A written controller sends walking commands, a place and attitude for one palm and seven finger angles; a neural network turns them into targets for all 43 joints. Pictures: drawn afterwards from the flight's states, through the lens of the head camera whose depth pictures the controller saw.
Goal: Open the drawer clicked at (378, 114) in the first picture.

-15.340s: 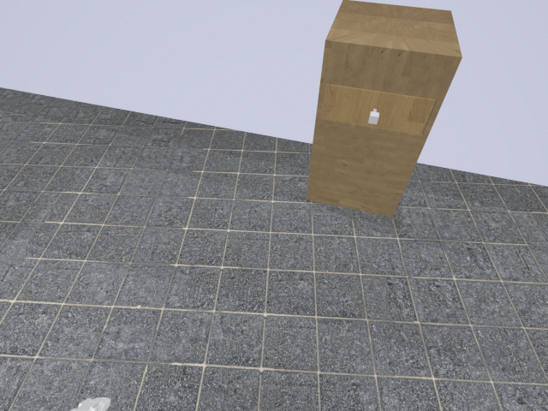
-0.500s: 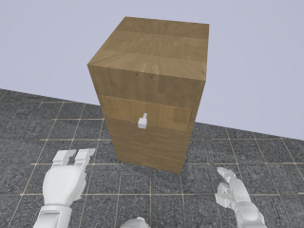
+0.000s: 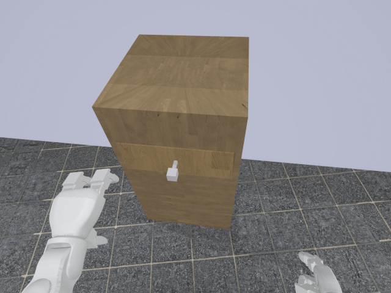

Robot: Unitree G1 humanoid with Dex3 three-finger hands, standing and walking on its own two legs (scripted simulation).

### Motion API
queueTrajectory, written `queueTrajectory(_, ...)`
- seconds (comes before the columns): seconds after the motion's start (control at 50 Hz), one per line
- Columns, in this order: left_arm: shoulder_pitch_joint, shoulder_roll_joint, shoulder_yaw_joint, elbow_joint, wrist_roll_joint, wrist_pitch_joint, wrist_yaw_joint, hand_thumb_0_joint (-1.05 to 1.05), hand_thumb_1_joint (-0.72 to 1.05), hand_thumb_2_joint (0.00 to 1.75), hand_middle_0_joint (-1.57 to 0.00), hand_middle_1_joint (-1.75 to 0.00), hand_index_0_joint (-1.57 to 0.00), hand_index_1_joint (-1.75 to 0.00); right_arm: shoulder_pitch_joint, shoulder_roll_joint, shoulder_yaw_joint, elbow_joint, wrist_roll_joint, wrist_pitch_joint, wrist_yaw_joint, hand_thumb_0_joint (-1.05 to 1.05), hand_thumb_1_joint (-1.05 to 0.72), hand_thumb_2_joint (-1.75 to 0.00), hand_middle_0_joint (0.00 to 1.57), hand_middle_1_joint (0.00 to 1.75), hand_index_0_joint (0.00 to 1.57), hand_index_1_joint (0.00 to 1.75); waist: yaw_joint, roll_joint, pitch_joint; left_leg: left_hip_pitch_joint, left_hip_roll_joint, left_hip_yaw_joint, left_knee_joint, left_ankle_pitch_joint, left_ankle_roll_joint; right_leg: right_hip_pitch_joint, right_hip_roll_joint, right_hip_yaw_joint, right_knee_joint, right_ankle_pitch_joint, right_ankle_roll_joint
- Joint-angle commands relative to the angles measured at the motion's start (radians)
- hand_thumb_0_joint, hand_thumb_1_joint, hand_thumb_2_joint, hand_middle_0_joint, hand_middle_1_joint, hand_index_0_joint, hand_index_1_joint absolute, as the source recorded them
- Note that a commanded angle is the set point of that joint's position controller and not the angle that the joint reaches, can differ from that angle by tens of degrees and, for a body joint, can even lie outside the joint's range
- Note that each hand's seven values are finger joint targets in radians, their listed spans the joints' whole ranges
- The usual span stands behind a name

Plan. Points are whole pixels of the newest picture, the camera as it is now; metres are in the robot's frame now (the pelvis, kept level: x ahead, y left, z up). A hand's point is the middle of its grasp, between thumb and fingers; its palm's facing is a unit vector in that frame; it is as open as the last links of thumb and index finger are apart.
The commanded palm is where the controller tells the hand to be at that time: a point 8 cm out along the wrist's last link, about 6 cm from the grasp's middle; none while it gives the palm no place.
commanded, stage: raise the hand with hooked fingers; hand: left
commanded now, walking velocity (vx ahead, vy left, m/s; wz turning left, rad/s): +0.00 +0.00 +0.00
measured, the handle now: (173, 170) +0.51 +0.14 -0.18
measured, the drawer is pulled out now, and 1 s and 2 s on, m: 0.00 0.00 0.00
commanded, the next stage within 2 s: move the hooked fingers above the handle in 0.80 s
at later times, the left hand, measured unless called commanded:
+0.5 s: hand (89, 175) +0.30 +0.24 +0.10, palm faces +0.03 -0.08 -1.00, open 13.8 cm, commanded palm +0.27 +0.24 +0.15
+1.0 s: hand (91, 184) +0.29 +0.24 +0.08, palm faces +0.00 -0.10 -0.99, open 13.8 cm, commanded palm +0.28 +0.24 +0.13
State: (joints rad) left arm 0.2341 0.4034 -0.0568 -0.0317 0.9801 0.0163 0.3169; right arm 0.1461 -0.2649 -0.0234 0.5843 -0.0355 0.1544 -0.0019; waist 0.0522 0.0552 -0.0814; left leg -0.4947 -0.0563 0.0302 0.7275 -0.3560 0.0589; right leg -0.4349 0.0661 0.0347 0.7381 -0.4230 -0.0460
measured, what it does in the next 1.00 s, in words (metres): stands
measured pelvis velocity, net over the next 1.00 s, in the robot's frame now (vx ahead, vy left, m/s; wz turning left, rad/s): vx -0.01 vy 0.00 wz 0.02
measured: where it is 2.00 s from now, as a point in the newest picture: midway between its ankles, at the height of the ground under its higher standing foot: outside the picture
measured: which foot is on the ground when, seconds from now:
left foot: down 0.00-1.00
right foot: down 0.00-1.00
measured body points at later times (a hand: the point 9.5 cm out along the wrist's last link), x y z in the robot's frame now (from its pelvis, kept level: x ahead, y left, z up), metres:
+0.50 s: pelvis -0.01 +0.00 +0.02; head +0.01 -0.03 +0.47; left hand +0.29 +0.24 +0.15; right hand +0.19 -0.22 -0.09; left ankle +0.00 +0.08 -0.71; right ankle -0.03 -0.09 -0.71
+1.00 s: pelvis -0.01 +0.00 +0.02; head +0.01 -0.02 +0.47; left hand +0.29 +0.24 +0.13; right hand +0.17 -0.22 -0.10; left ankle +0.01 +0.08 -0.71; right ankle -0.03 -0.09 -0.71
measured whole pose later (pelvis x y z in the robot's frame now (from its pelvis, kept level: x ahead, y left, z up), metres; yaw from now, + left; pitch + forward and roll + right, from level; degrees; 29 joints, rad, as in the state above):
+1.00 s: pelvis -0.01 +0.00 +0.02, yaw +1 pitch +4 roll +0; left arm -0.10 0.47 -0.09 0.15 0.93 -0.01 0.10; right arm 0.15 -0.24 0.00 0.60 0.02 0.18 -0.02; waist 0.06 0.06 -0.04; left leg -0.38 -0.07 0.01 0.57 -0.26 0.06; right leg -0.31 0.05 0.02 0.58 -0.33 -0.04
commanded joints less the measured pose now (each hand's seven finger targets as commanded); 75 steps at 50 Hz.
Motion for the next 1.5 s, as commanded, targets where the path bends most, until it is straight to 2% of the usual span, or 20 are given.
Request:
queueTrajectory(0.0,-0.206,0.202,0.109,-0.202,0.003,0.006,-0.009,0.0,-0.41,0.34,-0.29,-1.14,-0.29,-1.14,-0.147,-0.081,-0.019,-0.166,0.013,-0.05,-0.011,0.0,-0.9,-0.9,0.2,0.3,0.2,0.3,0.014,-0.032,-0.211,0.231,0.024,-0.07,-0.106,0.39,-0.018,0.077,-0.032,0.065,-0.135,0.419,-0.008)
queueTrajectory(0.14,-0.35,0.234,0.118,-0.154,-0.014,0.027,-0.075,0.0,-0.5,0.3,-0.3,-1.2,-0.3,-1.2,-0.146,-0.079,-0.015,-0.156,0.028,-0.033,-0.016,0.0,-0.9,-0.9,0.2,0.3,0.2,0.3,0.013,-0.013,-0.198,0.28,0.027,-0.061,-0.156,0.414,-0.018,0.133,-0.031,0.053,-0.186,0.429,-0.007)
queueTrajectory(0.22,-0.442,0.233,0.089,-0.105,-0.028,0.036,-0.127,0.0,-0.5,0.3,-0.3,-1.2,-0.3,-1.2,-0.142,-0.078,-0.009,-0.152,0.035,-0.023,-0.023,0.0,-0.9,-0.9,0.2,0.3,0.2,0.3,0.005,-0.046,-0.177,0.284,0.023,-0.053,-0.181,0.379,-0.015,0.148,-0.033,0.042,-0.215,0.407,0.001)
queueTrajectory(0.36,-0.602,0.301,0.12,-0.097,-0.037,-0.002,-0.196,0.0,-0.5,0.3,-0.3,-1.2,-0.3,-1.2,-0.141,-0.081,-0.005,-0.144,0.036,-0.012,-0.029,0.0,-0.9,-0.9,0.2,0.3,0.2,0.3,0.01,-0.021,-0.213,0.323,0.019,-0.054,-0.202,0.389,-0.013,0.18,-0.037,0.03,-0.237,0.4,0.001)
queueTrajectory(0.5,-0.518,0.273,0.115,-0.044,-0.07,-0.028,-0.241,0.0,-0.5,0.3,-0.3,-1.2,-0.3,-1.2,-0.123,-0.089,-0.009,-0.151,0.044,-0.005,-0.016,0.0,-0.9,-0.9,0.2,0.3,0.2,0.3,0.019,-0.065,-0.157,0.28,0.019,-0.05,-0.224,0.36,-0.014,0.177,-0.037,0.026,-0.254,0.381,0.002)
queueTrajectory(0.58,-0.548,0.298,0.143,-0.132,-0.058,-0.077,-0.204,0.0,-0.5,0.3,-0.3,-1.2,-0.3,-1.2,-0.115,-0.087,-0.02,-0.151,0.036,-0.014,-0.013,0.0,-0.9,-0.9,0.2,0.3,0.2,0.3,0.023,-0.002,-0.217,0.318,0.024,-0.059,-0.213,0.387,-0.015,0.171,-0.036,0.026,-0.24,0.372,-0.004)
queueTrajectory(0.72,-0.576,0.3,0.156,-0.078,-0.052,-0.069,-0.132,0.0,-0.5,0.3,-0.3,-1.2,-0.3,-1.2,-0.112,-0.087,-0.028,-0.125,0.046,-0.02,-0.019,0.0,-0.9,-0.9,0.2,0.3,0.2,0.3,0.014,-0.03,-0.209,0.301,0.024,-0.057,-0.209,0.341,-0.017,0.136,-0.031,0.02,-0.235,0.327,-0.001)
queueTrajectory(0.88,-0.555,0.265,0.095,-0.076,-0.059,-0.028,-0.178,0.0,-0.5,0.3,-0.3,-1.2,-0.3,-1.2,-0.116,-0.088,-0.022,-0.134,0.05,-0.016,-0.02,0.0,-0.9,-0.9,0.2,0.3,0.2,0.3,0.005,-0.016,-0.183,0.311,0.03,-0.065,-0.224,0.317,-0.015,0.132,-0.032,0.01,-0.247,0.291,-0.001)
queueTrajectory(0.94,-0.611,0.221,0.056,0.042,-0.057,-0.03,-0.195,0.0,-0.5,0.3,-0.3,-1.2,-0.3,-1.2,-0.092,-0.093,-0.019,-0.119,0.053,-0.015,-0.026,0.0,-0.9,-0.9,0.2,0.3,0.2,0.3,-0.019,-0.086,-0.112,0.266,0.03,-0.056,-0.22,0.257,-0.013,0.078,-0.028,0.005,-0.26,0.249,0.003)
queueTrajectory(0.98,-0.664,0.237,0.063,0.072,-0.042,-0.053,-0.19,0.0,-0.5,0.3,-0.3,-1.2,-0.3,-1.2,-0.076,-0.093,-0.021,-0.116,0.05,-0.017,-0.032,0.0,-0.9,-0.9,0.2,0.3,0.2,0.3,-0.016,-0.091,-0.139,0.255,0.025,-0.053,-0.209,0.236,-0.01,0.071,-0.029,0.006,-0.247,0.232,0.003)
queueTrajectory(1.02,-0.716,0.235,0.059,0.073,-0.019,-0.083,-0.171,0.0,-0.5,0.3,-0.3,-1.2,-0.3,-1.2,-0.07,-0.088,-0.025,-0.114,0.044,-0.021,-0.033,0.0,-0.9,-0.9,0.2,0.3,0.2,0.3,-0.012,-0.037,-0.183,0.269,0.024,-0.055,-0.186,0.258,-0.013,0.049,-0.027,0.008,-0.224,0.246,-0.003)
queueTrajectory(1.1,-0.737,0.232,0.082,0.115,0.004,-0.122,-0.107,0.0,-0.5,0.3,-0.3,-1.2,-0.3,-1.2,-0.046,-0.083,-0.037,-0.101,0.038,-0.026,-0.03,0.0,-0.9,-0.9,0.2,0.3,0.2,0.3,-0.008,-0.011,-0.258,0.264,0.024,-0.063,-0.139,0.314,-0.019,0.022,-0.02,0.008,-0.175,0.289,-0.009)
queueTrajectory(1.18,-0.801,0.173,0.038,0.21,0.031,-0.099,-0.045,0.0,-0.5,0.3,-0.3,-1.2,-0.3,-1.2,-0.017,-0.084,-0.05,-0.091,0.04,-0.023,-0.023,0.0,-0.9,-0.9,0.2,0.3,0.2,0.3,-0.026,-0.01,-0.263,0.232,0.031,-0.066,-0.105,0.296,-0.025,-0.053,-0.012,-0.011,-0.138,0.258,-0.012)
queueTrajectory(1.22,-0.828,0.165,0.026,0.236,0.045,-0.082,-0.02,0.0,-0.5,0.3,-0.3,-1.2,-0.3,-1.2,-0.006,-0.089,-0.055,-0.086,0.038,-0.017,-0.021,0.0,-0.9,-0.9,0.2,0.3,0.2,0.3,-0.03,-0.007,-0.316,0.23,0.029,-0.065,-0.083,0.329,-0.028,-0.054,-0.01,-0.007,-0.116,0.291,-0.014)
queueTrajectory(1.26,-0.835,0.167,0.029,0.294,0.057,-0.061,-0.005,0.0,-0.5,0.3,-0.3,-1.2,-0.3,-1.2,0.003,-0.093,-0.058,-0.084,0.039,-0.009,-0.021,0.0,-0.9,-0.9,0.2,0.3,0.2,0.3,-0.034,-0.049,-0.325,0.197,0.027,-0.065,-0.069,0.313,-0.024,-0.057,-0.009,-0.003,-0.106,0.291,-0.01)
queueTrajectory(1.3,-0.873,0.121,-0.016,0.323,0.057,-0.048,0.003,0.0,-0.5,0.3,-0.3,-1.2,-0.3,-1.2,0.016,-0.092,-0.06,-0.081,0.042,-0.005,-0.022,0.0,-0.9,-0.9,0.2,0.3,0.2,0.3,-0.049,-0.036,-0.325,0.19,0.029,-0.062,-0.059,0.31,-0.022,-0.076,-0.01,-0.006,-0.102,0.296,-0.01)
queueTrajectory(1.36,-0.9,0.175,0.028,0.39,0.07,-0.044,0.017,0.0,-0.5,0.3,-0.3,-1.2,-0.3,-1.2,0.033,-0.101,-0.06,-0.076,0.04,0.005,-0.032,0.0,-0.9,-0.9,0.2,0.3,0.2,0.3,-0.048,-0.068,-0.34,0.149,0.025,-0.059,-0.047,0.297,-0.016,-0.063,-0.008,0.005,-0.091,0.304,-0.009)
queueTrajectory(1.38,-0.912,0.138,-0.002,0.388,0.068,-0.049,0.023,0.0,-0.5,0.3,-0.3,-1.2,-0.3,-1.2,0.041,-0.098,-0.063,-0.077,0.04,0.005,-0.033,0.0,-0.9,-0.9,0.2,0.3,0.2,0.3,-0.055,-0.049,-0.342,0.152,0.026,-0.055,-0.041,0.305,-0.015,-0.068,-0.008,0.0,-0.086,0.312,-0.01)
queueTrajectory(1.44,-0.931,0.161,0.033,0.457,0.077,-0.062,0.044,0.0,-0.5,0.3,-0.3,-1.2,-0.3,-1.2,0.068,-0.104,-0.068,-0.064,0.036,0.006,-0.036,0.0,-0.9,-0.9,0.2,0.3,0.2,0.3,-0.059,-0.059,-0.347,0.126,0.028,-0.057,-0.017,0.321,-0.015,-0.088,-0.003,0.0,-0.066,0.326,-0.013)
queueTrajectory(1.48,-0.934,0.134,0.015,0.487,0.082,-0.073,0.063,0.0,-0.5,0.3,-0.3,-1.2,-0.3,-1.2,0.083,-0.098,-0.071,-0.063,0.035,0.005,-0.035,0.0,-0.9,-0.9,0.2,0.3,0.2,0.3,-0.061,-0.038,-0.355,0.108,0.025,-0.049,0.001,0.315,-0.013,-0.102,-0.004,0.003,-0.054,0.332,-0.012)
